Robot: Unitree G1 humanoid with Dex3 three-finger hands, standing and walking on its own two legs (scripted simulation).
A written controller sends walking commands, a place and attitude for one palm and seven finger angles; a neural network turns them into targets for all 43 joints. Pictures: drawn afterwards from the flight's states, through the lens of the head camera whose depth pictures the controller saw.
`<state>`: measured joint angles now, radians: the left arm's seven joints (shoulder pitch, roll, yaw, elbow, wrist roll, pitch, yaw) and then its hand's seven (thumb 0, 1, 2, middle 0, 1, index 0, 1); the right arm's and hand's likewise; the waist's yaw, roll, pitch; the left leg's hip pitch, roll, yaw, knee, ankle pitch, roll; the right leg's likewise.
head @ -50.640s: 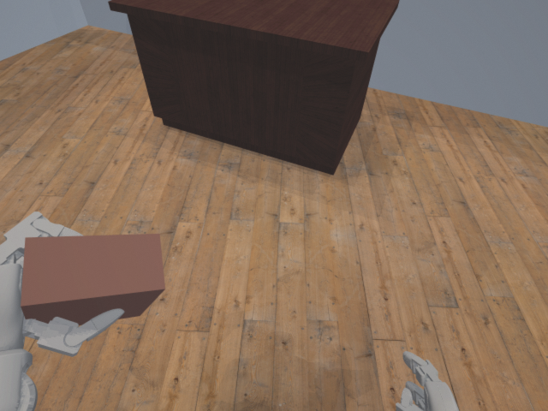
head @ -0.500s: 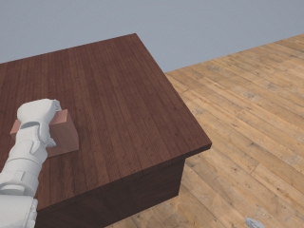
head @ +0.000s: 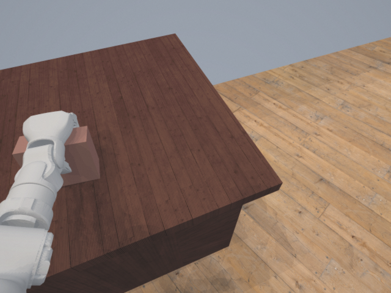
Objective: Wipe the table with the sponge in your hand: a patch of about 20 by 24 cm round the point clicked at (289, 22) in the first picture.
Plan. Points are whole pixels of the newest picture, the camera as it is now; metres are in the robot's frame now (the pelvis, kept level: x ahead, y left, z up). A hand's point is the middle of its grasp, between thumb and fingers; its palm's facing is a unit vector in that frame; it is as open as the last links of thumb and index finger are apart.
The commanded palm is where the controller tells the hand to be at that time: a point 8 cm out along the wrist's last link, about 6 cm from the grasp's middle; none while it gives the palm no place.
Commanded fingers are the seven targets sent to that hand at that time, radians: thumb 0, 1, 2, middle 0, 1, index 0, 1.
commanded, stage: slide across to the middle lane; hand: left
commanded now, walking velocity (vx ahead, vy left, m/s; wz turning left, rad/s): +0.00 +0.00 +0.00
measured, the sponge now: (65, 164) +0.38 +0.33 +0.01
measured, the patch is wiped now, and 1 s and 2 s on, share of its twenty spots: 0.55 0.65 0.80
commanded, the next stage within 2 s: wipe back along the middle lane in 0.56 s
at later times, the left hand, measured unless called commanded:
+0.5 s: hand (82, 132) +0.43 +0.28 +0.07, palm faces -0.08 +0.00 -1.00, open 10.1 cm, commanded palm +0.42 +0.26 +0.12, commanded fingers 0.00 0.10 1.30 -1.20 -1.60 -1.20 -1.60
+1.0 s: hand (97, 139) +0.42 +0.25 +0.07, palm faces -0.05 -0.01 -1.00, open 10.1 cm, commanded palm +0.39 +0.22 +0.10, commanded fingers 0.00 0.10 1.30 -1.20 -1.60 -1.20 -1.60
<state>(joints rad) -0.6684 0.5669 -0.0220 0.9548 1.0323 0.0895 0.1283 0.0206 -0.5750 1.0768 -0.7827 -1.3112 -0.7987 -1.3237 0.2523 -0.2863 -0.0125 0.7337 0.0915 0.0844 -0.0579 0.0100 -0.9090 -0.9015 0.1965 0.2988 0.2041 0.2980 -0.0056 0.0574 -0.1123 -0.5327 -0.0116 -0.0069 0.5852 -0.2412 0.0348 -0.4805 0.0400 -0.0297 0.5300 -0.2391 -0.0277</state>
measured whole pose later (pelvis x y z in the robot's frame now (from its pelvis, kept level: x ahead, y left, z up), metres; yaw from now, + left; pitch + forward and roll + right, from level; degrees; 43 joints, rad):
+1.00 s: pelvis +0.04 +0.00 +0.01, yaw +1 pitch +8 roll -1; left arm -0.57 0.32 -0.23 0.69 0.98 0.43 0.17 0.00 -0.50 1.06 -0.69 -1.40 -0.70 -1.41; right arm 0.13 -0.27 0.00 0.73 0.09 0.17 -0.03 0.01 -0.91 -0.90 0.19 0.30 0.20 0.30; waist 0.04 0.07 -0.11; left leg -0.38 -0.03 -0.02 0.52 -0.27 0.03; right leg -0.33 0.02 -0.04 0.48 -0.28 -0.03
